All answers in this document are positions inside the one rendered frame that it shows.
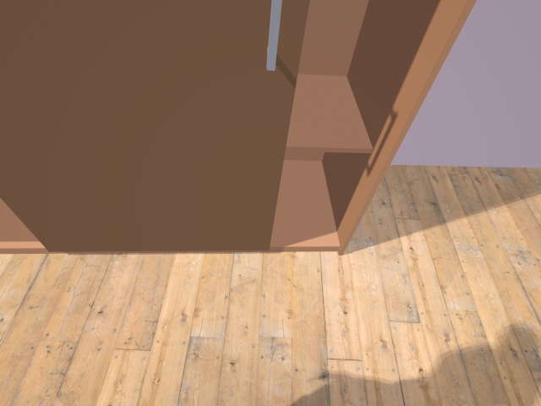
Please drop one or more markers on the wardrobe door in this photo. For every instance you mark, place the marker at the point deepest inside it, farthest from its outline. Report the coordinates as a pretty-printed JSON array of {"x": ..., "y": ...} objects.
[
  {"x": 145, "y": 125},
  {"x": 11, "y": 228}
]

